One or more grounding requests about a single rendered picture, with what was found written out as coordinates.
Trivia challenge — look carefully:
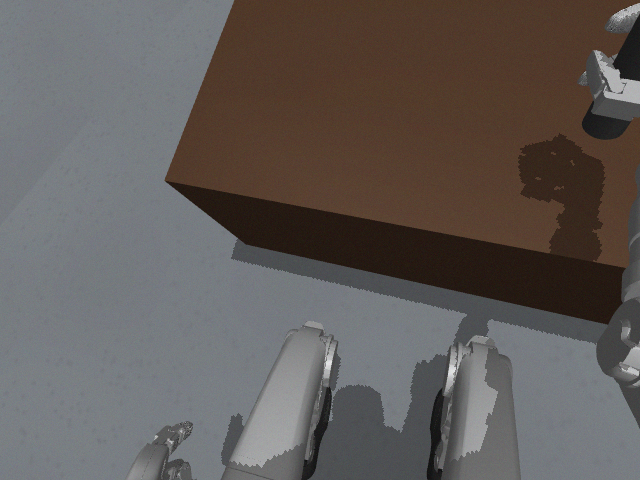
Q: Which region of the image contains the left robot hand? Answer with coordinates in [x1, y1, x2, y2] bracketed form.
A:
[125, 422, 197, 480]

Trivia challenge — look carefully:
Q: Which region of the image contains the right robot arm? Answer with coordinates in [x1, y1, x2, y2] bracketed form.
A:
[596, 164, 640, 429]

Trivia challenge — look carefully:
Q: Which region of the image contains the right robot foot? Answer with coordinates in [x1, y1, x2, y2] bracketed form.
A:
[427, 388, 444, 480]

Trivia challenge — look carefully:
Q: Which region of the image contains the left robot foot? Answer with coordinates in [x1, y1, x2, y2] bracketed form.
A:
[301, 386, 332, 480]

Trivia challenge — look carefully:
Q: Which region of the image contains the right robot hand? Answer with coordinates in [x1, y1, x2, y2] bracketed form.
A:
[577, 3, 640, 121]

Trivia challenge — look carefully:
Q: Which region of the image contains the can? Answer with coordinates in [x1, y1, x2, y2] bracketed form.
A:
[582, 14, 640, 140]

